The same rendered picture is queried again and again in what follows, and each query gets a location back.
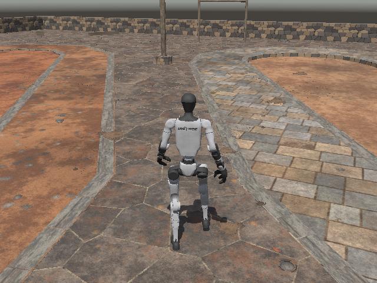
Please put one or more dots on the right robot upper arm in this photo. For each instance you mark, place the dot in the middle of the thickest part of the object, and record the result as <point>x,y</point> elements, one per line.
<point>206,124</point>

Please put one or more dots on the robot left hand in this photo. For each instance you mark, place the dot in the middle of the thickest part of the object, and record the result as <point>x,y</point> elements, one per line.
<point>162,163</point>

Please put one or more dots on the robot right forearm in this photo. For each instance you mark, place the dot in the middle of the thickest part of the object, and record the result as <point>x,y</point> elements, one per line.
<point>218,160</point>

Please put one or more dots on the robot left forearm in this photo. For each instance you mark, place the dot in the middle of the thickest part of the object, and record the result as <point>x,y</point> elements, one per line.
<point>161,152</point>

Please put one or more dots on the left robot upper arm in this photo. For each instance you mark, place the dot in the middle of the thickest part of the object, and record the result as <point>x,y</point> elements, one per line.
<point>170,123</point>

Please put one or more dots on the robot right hand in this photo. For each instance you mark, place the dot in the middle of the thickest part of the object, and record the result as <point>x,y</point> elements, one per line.
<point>223,175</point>

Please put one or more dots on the robot right thigh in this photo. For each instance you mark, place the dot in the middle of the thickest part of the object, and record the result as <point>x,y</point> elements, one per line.
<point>202,174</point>

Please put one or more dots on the robot left foot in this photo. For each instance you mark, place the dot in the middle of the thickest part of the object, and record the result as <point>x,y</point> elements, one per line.
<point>176,245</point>

